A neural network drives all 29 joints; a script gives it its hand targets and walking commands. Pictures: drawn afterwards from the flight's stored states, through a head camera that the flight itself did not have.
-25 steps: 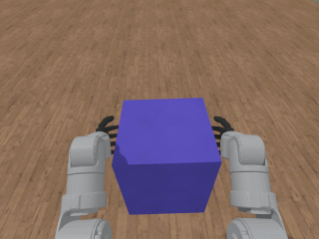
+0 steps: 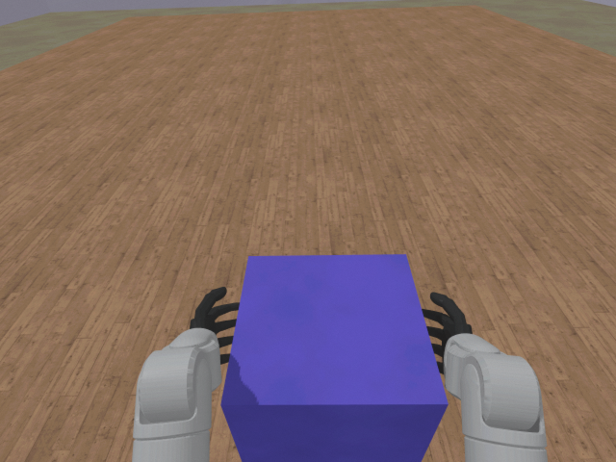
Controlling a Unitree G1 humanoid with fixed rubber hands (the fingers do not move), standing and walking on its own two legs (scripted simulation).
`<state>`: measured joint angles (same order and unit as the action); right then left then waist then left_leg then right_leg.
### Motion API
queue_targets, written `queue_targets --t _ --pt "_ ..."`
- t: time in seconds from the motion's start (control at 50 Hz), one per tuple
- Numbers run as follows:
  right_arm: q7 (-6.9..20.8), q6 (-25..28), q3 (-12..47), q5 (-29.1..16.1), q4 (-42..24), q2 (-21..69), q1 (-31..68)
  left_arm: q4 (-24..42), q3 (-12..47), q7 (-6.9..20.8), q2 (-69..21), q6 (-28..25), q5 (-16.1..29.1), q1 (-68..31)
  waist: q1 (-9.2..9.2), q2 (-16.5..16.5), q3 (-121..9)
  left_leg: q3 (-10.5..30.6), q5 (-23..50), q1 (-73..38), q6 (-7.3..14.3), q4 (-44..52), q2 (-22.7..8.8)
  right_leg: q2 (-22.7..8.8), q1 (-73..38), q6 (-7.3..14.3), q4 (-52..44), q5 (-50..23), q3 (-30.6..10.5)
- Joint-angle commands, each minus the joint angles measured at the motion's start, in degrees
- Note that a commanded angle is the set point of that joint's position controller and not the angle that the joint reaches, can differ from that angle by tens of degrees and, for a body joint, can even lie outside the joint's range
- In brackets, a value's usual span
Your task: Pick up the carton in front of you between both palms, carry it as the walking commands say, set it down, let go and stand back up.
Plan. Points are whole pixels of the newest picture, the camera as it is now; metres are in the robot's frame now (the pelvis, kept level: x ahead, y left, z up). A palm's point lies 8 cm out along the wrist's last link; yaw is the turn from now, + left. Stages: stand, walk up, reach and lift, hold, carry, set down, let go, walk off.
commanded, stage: carry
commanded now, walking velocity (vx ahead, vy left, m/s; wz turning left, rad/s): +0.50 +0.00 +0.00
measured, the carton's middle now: (328, 373) +0.27 +0.00 +0.02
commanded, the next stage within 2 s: none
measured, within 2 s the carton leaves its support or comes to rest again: neither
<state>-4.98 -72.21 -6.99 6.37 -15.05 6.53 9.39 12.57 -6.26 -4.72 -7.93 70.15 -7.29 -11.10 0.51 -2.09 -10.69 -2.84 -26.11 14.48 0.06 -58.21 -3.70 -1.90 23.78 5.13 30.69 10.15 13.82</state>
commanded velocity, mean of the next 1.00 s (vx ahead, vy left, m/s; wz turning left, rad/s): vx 0.50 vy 0.00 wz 0.00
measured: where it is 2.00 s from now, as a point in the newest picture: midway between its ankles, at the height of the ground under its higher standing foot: (319, 301)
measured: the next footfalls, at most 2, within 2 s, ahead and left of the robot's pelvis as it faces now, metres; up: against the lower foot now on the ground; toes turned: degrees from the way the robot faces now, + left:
left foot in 0.40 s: +0.44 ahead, +0.13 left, +0.00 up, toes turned +10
right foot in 0.90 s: +0.75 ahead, -0.10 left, +0.00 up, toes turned -13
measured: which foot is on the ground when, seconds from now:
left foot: up 0.00-0.38, down 0.40-0.92, up 0.94-1.00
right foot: down 0.00-0.44, up 0.46-0.88, down 0.90-1.00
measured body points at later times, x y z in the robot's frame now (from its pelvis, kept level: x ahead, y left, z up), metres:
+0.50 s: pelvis +0.31 +0.04 +0.00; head +0.29 +0.06 +0.45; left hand +0.59 +0.19 +0.06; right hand +0.58 -0.12 +0.07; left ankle +0.40 +0.13 -0.73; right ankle +0.12 -0.08 -0.65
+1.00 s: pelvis +0.64 -0.01 +0.00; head +0.62 -0.03 +0.45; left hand +0.92 +0.14 +0.09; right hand +0.91 -0.16 +0.08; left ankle +0.46 +0.12 -0.65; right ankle +0.72 -0.09 -0.73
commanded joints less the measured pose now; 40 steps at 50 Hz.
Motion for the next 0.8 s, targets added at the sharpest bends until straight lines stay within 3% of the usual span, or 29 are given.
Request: queue_targets --t 0.0,0.02,0.04,0.08,0.12,0.22,0.32,0.36,0.38,0.4,0.42,0.44,0.46,0.5,0.52,0.54,0.6,0.68,0.78 --pt "15.06 0.95 41.02 -23.93 -3.93 52.72 31.64 3.88 38.93 14.76 -52.84 0.61 24.06 -26.21 -0.12 4.34 -8.51 3.84 5.84 26.07 1.01 -11.57 -3.73 -19.16 -25.20 4.53 -18.55 4.12 -29.66" --pt "14.99 1.51 41.28 -23.78 -4.00 53.93 31.67 4.96 39.71 14.99 -54.04 0.19 24.71 -27.82 -0.46 4.01 -7.92 4.06 9.09 23.41 0.65 -7.13 -4.90 -17.88 -20.80 2.54 -20.37 7.93 -24.95" --pt "14.79 2.03 41.73 -23.50 -4.52 54.72 31.98 5.56 40.32 15.21 -54.73 -0.23 25.19 -28.54 -0.42 6.03 -7.76 2.56 11.24 21.94 0.14 -3.98 -4.57 -16.65 -18.58 1.72 -21.76 9.50 -21.47" --pt "14.23 2.80 42.33 -23.01 -5.09 55.42 32.11 6.22 40.81 15.42 -54.18 -0.77 25.80 -28.86 -0.20 7.99 -7.30 0.38 13.38 20.80 -0.95 2.05 -4.39 -15.46 -16.70 1.81 -23.93 10.62 -17.16" --pt "13.69 3.16 42.16 -22.47 -5.77 54.83 30.60 7.16 41.01 15.42 -53.03 -0.91 26.11 -27.93 -0.04 7.86 -6.30 -1.08 16.38 22.43 -1.95 9.24 -4.39 -14.99 -18.54 2.68 -25.37 8.77 -15.29" --pt "13.14 2.26 41.63 -21.69 -6.62 52.12 26.34 7.84 40.05 15.11 -50.07 -0.07 25.05 -23.19 0.33 8.36 -3.88 -4.70 24.19 22.16 -1.66 22.99 -2.65 -12.60 -24.41 1.76 -23.81 -3.88 -9.73" --pt "13.87 1.09 41.34 -22.32 -6.24 50.12 26.33 5.96 39.30 14.71 -48.62 0.73 23.39 -21.40 0.57 10.38 -0.15 -7.10 24.88 19.15 0.14 30.47 -1.05 -12.28 -28.94 0.21 -19.48 -13.37 -6.95" --pt "14.20 1.01 40.96 -22.51 -5.72 50.04 26.22 5.50 39.41 14.64 -48.78 0.76 23.10 -21.54 0.14 10.60 -1.67 -10.29 20.91 11.03 1.12 32.68 1.22 -11.54 -28.25 -1.04 -11.99 -22.18 -4.58" --pt "14.36 1.11 40.58 -22.47 -4.85 50.21 25.38 5.48 39.60 14.60 -48.96 0.76 23.11 -21.82 -0.78 8.53 -4.62 -12.91 18.23 1.14 1.56 34.06 3.80 -9.53 -24.81 -2.40 -2.98 -26.33 -1.68" --pt "14.51 1.29 40.05 -22.35 -3.76 50.21 24.30 5.39 39.77 14.58 -48.66 0.75 23.15 -21.94 -2.04 4.71 -9.40 -7.43 15.22 -13.16 2.17 33.06 -0.16 -8.30 -15.60 -4.43 8.45 -19.83 -0.96" --pt "14.80 2.12 39.47 -21.55 -2.03 50.10 24.09 7.22 40.91 14.52 -49.42 0.99 23.80 -23.95 -2.56 -10.44 -15.61 19.31 5.54 -27.79 9.96 38.30 -15.93 -2.57 1.97 -7.85 27.37 -6.84 -2.61" --pt "14.94 2.78 40.02 -22.11 -0.94 52.29 22.91 7.41 41.51 14.71 -50.10 0.77 24.06 -24.63 -2.20 -18.33 -15.13 32.40 13.68 -31.89 12.98 44.98 -20.10 2.83 14.63 -7.81 37.11 16.40 -6.77" --pt "15.07 3.35 40.24 -22.90 -3.11 53.67 24.32 6.63 41.96 14.89 -52.29 0.03 24.20 -25.34 -2.07 -12.79 -14.49 26.81 22.20 -31.08 12.70 42.89 -19.82 0.07 17.89 -6.15 43.48 17.34 -11.71" --pt "15.28 4.75 41.70 -23.99 -5.22 57.32 26.16 7.08 42.46 15.13 -55.13 -1.71 24.53 -25.06 -1.77 -1.63 -14.12 17.76 26.57 -23.61 9.28 41.62 -17.57 -4.80 16.84 -4.38 41.05 11.38 -14.56" --pt "15.38 5.46 42.47 -24.44 -6.37 58.51 27.09 7.45 42.87 15.06 -56.11 -2.48 24.45 -24.64 -1.38 -1.14 -13.61 13.72 23.42 -19.60 7.46 43.48 -16.45 -6.06 14.62 -4.35 37.07 8.27 -14.77" --pt "15.43 5.99 42.74 -24.62 -6.98 58.87 27.46 7.60 43.15 14.93 -57.47 -3.03 24.53 -24.31 -1.24 -2.82 -13.48 10.46 20.52 -17.07 6.60 45.00 -15.48 -6.04 12.61 -4.61 34.33 6.39 -13.65" --pt "15.86 6.79 43.52 -25.16 -8.38 57.93 24.75 8.49 43.55 14.21 -57.48 -4.37 23.47 -20.92 -1.19 -5.68 -11.08 5.02 16.34 -15.13 7.22 49.24 -14.06 -6.00 12.77 -6.02 25.07 2.72 -10.77" --pt "15.99 6.66 43.82 -25.05 -10.34 54.62 22.66 9.91 43.45 13.57 -55.00 -4.43 22.50 -18.27 -1.37 -4.95 -6.78 -0.17 22.46 -16.96 7.27 49.97 -11.85 -5.13 13.56 -7.01 10.59 -3.70 -7.14" --pt "14.90 4.51 42.32 -23.87 -12.26 49.26 22.29 13.08 42.60 13.47 -49.54 -1.89 23.53 -19.30 -1.67 -6.32 -1.67 -4.14 28.56 -18.10 5.92 48.80 -10.67 -3.12 9.49 -5.61 0.20 -9.45 -3.50"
